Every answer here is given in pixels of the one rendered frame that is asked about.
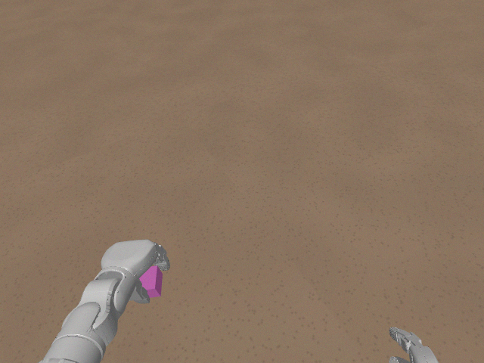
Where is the small box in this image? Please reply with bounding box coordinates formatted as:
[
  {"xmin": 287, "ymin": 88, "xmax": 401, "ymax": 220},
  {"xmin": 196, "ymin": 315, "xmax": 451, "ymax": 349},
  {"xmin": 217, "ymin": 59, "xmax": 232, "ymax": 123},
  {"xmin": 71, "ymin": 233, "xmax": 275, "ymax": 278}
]
[{"xmin": 139, "ymin": 265, "xmax": 163, "ymax": 298}]

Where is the right robot hand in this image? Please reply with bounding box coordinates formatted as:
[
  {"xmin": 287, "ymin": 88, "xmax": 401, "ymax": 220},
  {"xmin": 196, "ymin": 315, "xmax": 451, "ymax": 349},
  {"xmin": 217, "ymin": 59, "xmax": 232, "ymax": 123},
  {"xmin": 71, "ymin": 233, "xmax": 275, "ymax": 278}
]
[{"xmin": 389, "ymin": 327, "xmax": 439, "ymax": 363}]

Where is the left robot arm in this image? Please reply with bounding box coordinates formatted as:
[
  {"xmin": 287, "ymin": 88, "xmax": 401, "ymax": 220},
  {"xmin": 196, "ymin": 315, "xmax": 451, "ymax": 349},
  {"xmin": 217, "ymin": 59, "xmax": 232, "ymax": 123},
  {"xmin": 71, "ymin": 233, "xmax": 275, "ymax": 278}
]
[{"xmin": 38, "ymin": 266, "xmax": 135, "ymax": 363}]

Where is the left robot hand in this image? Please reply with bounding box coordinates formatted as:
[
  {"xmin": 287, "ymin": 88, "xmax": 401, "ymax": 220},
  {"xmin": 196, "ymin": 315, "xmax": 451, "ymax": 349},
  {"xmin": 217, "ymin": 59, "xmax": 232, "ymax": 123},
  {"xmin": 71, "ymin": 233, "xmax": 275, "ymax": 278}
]
[{"xmin": 101, "ymin": 239, "xmax": 170, "ymax": 304}]

